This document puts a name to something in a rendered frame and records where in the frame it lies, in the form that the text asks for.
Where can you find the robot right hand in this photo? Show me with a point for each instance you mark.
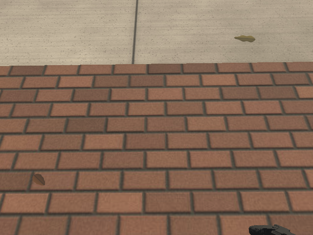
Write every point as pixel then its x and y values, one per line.
pixel 269 230

